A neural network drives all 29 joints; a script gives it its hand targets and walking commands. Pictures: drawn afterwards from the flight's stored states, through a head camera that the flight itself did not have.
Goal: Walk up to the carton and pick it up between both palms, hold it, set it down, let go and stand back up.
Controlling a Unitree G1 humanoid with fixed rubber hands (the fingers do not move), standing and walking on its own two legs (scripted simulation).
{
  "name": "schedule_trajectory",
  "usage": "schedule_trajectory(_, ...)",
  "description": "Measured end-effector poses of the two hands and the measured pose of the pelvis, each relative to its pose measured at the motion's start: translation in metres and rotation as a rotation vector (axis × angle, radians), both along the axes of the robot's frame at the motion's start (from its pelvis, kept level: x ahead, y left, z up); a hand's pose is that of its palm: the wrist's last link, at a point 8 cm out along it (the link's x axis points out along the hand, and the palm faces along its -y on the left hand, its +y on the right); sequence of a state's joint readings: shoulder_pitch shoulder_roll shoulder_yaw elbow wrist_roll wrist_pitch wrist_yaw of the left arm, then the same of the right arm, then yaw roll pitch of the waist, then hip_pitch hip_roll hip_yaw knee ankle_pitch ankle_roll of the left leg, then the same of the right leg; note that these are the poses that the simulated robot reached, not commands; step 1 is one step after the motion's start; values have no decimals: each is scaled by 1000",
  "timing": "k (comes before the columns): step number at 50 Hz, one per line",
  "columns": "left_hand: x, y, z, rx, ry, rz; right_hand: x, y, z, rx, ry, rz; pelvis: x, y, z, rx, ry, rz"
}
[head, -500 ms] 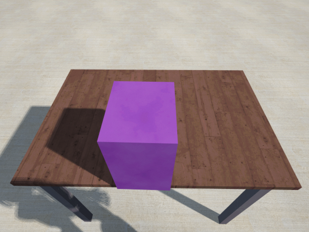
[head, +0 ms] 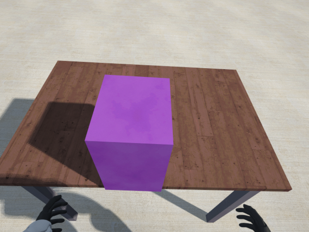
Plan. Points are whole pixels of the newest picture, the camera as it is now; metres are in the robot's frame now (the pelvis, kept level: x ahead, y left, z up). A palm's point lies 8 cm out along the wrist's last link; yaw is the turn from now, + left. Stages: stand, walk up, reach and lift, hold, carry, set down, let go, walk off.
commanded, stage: reach and lift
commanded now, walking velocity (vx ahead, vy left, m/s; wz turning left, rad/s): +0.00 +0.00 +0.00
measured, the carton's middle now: (135, 137) +0.35 +0.06 +0.04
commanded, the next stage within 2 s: none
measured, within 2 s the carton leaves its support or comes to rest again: neither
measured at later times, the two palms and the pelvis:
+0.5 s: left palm (31, 225) +0.17 +0.28 -0.02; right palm out of the picture +0.14 -0.20 -0.05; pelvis +0.00 +0.04 +0.02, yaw -2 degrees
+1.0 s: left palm out of the picture +0.14 +0.25 +0.02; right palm (237, 229) +0.14 -0.17 +0.01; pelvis -0.01 +0.01 +0.02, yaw +0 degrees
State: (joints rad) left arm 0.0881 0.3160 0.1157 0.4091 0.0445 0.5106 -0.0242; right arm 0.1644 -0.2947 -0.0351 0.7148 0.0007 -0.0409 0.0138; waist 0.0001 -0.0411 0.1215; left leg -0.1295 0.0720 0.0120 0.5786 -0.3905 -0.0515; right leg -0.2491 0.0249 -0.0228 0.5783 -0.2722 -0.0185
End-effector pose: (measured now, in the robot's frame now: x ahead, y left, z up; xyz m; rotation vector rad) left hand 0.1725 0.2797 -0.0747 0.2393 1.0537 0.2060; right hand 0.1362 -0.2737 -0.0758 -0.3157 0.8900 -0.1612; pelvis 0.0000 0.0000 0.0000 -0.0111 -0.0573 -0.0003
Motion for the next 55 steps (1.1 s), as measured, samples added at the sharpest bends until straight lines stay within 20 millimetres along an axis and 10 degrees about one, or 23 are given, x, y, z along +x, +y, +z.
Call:
schedule_trajectory(19, -18, 9, 37, -13, -153, -59, 6, 76, 18, 136, -150, -8, 1, 34, 15, -14, -44, -22)
schedule_trajectory(37, -18, -19, 60, -105, -339, -53, 10, 72, 71, 118, -320, -26, -6, 21, 20, -1, -33, -35)
schedule_trajectory(55, -38, -26, 105, -124, -562, -46, 6, 116, 94, 259, -471, -60, -11, 15, 19, 1, -20, -3)
